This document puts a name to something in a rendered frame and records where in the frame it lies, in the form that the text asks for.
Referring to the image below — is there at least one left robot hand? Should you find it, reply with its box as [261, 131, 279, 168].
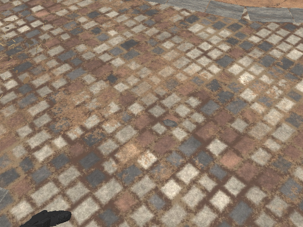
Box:
[20, 210, 72, 227]

